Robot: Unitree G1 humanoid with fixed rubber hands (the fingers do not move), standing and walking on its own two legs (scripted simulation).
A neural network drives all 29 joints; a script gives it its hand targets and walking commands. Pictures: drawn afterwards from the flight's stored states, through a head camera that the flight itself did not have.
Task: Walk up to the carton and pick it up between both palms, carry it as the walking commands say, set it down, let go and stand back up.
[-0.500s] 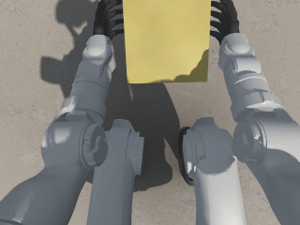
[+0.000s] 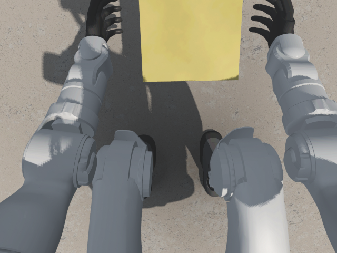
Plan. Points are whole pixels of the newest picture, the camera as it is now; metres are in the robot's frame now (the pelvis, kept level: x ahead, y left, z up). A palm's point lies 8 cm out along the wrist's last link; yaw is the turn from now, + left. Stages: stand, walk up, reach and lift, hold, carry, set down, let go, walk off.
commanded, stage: set down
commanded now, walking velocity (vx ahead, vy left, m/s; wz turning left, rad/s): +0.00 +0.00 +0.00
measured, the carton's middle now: (187, 37) +0.50 -0.04 -0.27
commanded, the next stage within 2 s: let go in 1.46 s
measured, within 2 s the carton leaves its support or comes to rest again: neither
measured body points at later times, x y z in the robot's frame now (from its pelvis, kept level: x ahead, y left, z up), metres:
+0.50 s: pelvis -0.02 +0.00 +0.06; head +0.34 -0.04 +0.31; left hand +0.52 +0.13 -0.12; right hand +0.51 -0.21 -0.12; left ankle +0.11 +0.11 -0.34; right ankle +0.11 -0.11 -0.34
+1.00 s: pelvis +0.00 -0.01 +0.17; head +0.33 -0.04 +0.47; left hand +0.53 +0.12 +0.04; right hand +0.51 -0.23 +0.03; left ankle +0.11 +0.11 -0.34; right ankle +0.11 -0.11 -0.34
